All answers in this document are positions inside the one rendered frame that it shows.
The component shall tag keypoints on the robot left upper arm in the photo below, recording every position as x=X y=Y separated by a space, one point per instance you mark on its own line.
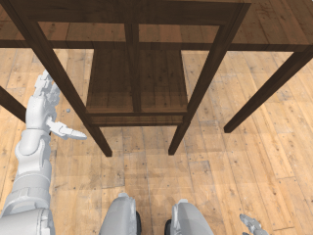
x=33 y=222

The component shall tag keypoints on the robot left forearm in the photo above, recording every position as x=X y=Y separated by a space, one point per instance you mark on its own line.
x=33 y=178

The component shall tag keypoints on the left robot shin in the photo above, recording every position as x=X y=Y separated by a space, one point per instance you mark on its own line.
x=132 y=226

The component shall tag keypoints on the robot right thigh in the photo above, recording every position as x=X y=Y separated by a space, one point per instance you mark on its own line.
x=189 y=220

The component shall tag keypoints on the right robot hand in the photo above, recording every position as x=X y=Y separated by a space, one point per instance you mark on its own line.
x=252 y=225

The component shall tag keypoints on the chair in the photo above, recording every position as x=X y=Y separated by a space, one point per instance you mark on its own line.
x=131 y=87

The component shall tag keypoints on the table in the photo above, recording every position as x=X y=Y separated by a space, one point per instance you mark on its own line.
x=268 y=26

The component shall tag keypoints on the left robot hand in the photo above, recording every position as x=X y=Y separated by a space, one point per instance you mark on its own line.
x=42 y=104

